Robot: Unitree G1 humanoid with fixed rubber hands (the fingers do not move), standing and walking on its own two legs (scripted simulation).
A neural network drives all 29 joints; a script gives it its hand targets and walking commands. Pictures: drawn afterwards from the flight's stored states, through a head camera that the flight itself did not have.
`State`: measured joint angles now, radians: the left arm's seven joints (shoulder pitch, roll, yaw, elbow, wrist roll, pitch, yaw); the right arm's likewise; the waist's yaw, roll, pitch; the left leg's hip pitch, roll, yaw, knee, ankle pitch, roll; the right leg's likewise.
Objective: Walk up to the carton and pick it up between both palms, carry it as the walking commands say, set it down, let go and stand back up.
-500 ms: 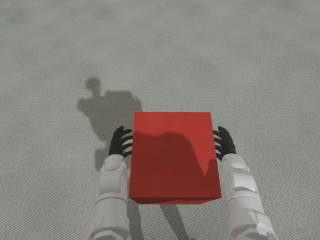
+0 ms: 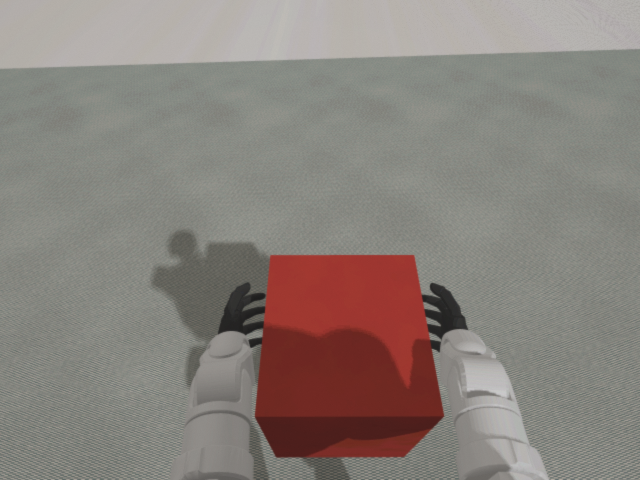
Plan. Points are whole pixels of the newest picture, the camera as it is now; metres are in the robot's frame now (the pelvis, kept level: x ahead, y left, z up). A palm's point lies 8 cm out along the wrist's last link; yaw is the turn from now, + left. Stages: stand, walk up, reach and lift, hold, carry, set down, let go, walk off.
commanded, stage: reach and lift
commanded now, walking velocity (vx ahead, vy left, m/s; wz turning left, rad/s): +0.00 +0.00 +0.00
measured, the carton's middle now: (341, 362) +0.32 +0.01 -0.06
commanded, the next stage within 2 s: hold in 1.32 s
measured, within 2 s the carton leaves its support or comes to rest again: neither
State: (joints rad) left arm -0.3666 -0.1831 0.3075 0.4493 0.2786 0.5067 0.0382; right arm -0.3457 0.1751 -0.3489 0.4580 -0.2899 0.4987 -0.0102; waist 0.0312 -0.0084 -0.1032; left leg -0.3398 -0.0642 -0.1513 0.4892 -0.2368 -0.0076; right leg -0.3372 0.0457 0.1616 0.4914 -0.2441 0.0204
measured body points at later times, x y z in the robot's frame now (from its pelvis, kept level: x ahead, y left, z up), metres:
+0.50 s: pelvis +0.00 -0.01 +0.01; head -0.06 -0.02 +0.46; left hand +0.30 +0.15 +0.06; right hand +0.31 -0.15 +0.06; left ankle +0.01 +0.12 -0.74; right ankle +0.00 -0.14 -0.74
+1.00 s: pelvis +0.00 +0.00 +0.01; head -0.06 -0.01 +0.45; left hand +0.32 +0.13 +0.07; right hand +0.30 -0.16 +0.05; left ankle +0.01 +0.12 -0.74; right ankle +0.00 -0.13 -0.74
